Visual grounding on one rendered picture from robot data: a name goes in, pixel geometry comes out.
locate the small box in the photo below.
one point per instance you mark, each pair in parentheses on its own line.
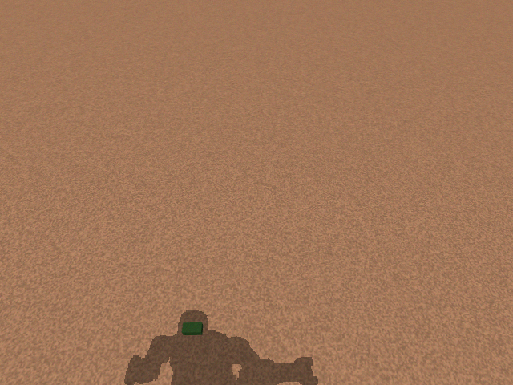
(192,328)

